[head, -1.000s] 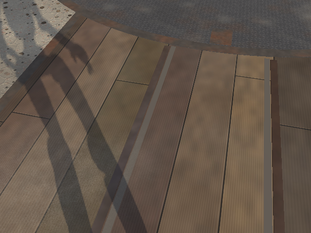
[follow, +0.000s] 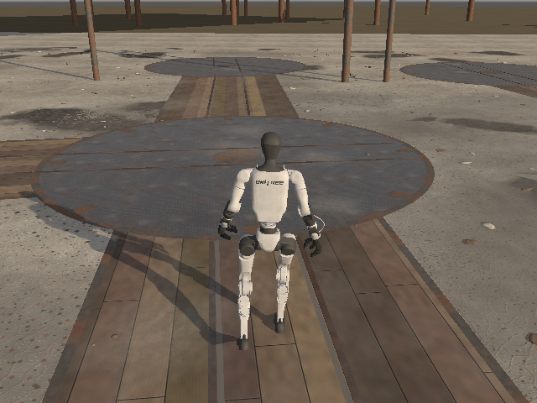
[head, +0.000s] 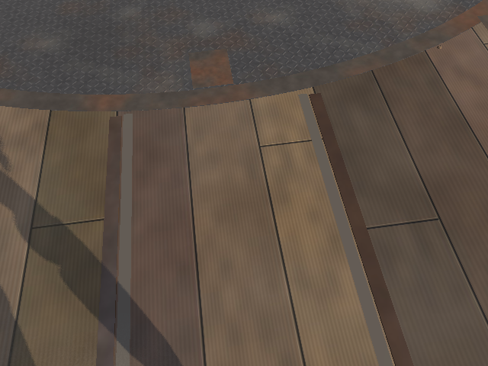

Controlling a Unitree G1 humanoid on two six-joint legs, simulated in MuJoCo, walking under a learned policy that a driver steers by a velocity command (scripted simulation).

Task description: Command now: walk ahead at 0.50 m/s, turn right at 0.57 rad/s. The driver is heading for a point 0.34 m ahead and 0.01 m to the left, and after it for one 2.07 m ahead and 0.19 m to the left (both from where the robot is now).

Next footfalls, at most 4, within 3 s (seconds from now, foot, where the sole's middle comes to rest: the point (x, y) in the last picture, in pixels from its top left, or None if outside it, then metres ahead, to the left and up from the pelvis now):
0.40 left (223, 364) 0.43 0.09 -0.75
0.82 right None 0.39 -0.13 -0.75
1.24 left None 0.33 0.13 -0.75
1.66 right None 0.37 -0.09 -0.75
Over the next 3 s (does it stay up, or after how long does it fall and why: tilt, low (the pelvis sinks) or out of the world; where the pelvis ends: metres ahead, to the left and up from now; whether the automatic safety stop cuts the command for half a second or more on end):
stays up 0.33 0.06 0.01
